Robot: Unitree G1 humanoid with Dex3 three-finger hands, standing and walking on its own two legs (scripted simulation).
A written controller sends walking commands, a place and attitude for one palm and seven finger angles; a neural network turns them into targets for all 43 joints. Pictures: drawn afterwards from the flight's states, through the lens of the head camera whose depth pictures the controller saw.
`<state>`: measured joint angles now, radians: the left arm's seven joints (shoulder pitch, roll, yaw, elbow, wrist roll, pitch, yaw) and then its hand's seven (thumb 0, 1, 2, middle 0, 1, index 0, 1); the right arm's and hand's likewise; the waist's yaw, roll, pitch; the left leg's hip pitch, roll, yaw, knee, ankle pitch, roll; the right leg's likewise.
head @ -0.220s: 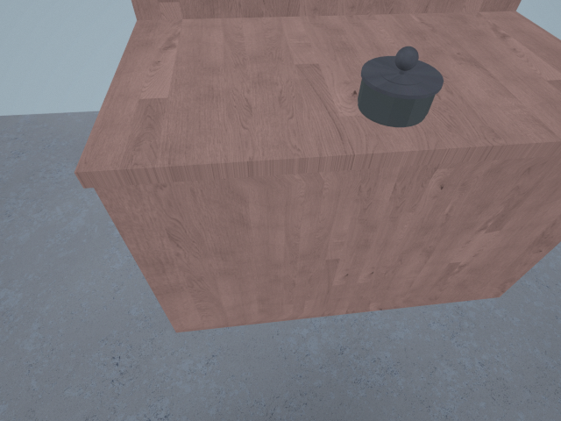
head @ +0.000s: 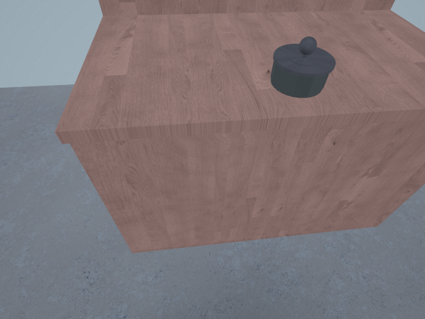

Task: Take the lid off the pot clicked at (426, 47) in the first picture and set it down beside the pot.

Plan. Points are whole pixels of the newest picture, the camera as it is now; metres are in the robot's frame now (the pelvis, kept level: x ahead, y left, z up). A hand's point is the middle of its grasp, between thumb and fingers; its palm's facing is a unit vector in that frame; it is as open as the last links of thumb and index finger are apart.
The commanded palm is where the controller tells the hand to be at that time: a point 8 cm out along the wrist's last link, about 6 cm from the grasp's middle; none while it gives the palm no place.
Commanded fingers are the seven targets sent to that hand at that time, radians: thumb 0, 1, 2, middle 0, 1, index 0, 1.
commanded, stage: look at it before walking up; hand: left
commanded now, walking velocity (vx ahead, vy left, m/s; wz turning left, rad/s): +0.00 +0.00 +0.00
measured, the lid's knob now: (307, 45) +0.74 -0.20 +0.17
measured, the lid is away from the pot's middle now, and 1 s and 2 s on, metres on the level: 0.00 0.00 0.00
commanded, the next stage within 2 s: walk to a spot facing it in 0.42 s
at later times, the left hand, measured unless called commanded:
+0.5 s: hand out of the picture +0.00 +0.17 -0.18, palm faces +0.04 -0.98 -0.19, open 7.4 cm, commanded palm none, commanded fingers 0.00 0.90 0.90 -0.20 -0.30 -0.20 -0.30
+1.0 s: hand out of the picture +0.06 +0.15 -0.16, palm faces -0.09 -0.95 -0.28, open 7.4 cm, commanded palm none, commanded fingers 0.00 0.90 0.90 -0.20 -0.30 -0.20 -0.30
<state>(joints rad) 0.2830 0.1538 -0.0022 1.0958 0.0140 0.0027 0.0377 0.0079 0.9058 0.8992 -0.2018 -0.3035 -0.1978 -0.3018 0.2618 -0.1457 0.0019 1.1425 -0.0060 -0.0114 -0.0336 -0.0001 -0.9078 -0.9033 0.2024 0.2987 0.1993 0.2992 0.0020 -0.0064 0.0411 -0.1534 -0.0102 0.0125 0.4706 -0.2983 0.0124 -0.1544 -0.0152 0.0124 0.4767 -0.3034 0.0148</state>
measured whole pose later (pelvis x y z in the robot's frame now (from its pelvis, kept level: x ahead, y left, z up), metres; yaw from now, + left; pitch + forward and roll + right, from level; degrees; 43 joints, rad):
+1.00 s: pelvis +0.00 -0.05 +0.00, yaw -11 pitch +0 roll +2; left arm 0.28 0.18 0.07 0.97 0.01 0.02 0.01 0.01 0.91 0.90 -0.20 -0.30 -0.20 -0.30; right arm 0.20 -0.21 -0.06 1.03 -0.02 0.05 -0.04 0.00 -0.91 -0.90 0.20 0.30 0.20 0.30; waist 0.03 0.04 0.09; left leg -0.42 0.07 0.04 1.07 -0.44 -0.04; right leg -0.25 0.06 -0.02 0.55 -0.31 -0.09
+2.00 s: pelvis +0.08 -0.01 -0.01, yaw -47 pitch +0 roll +0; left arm 0.08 0.22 0.05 0.87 0.02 0.07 -0.04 0.01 0.91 0.90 -0.20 -0.30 -0.19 -0.30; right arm 0.37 -0.20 -0.03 0.95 -0.03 0.00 -0.03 0.00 -0.90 -0.90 0.20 0.30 0.20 0.30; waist -0.06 -0.01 0.13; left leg -0.12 0.11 0.33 0.53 -0.40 0.00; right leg -0.37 -0.03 -0.08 0.70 -0.37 0.03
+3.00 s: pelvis +0.07 -0.03 -0.01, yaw -84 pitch +1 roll -1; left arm 0.18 0.24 0.08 0.90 0.03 0.07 -0.06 0.01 0.91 0.90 -0.20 -0.30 -0.19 -0.30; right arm 0.31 -0.23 -0.05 0.92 -0.03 0.00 -0.01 0.00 -0.90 -0.90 0.21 0.30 0.20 0.30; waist -0.02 0.03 0.06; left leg -0.18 0.18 0.31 0.57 -0.37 -0.04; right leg -0.30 -0.05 -0.10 0.63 -0.42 0.03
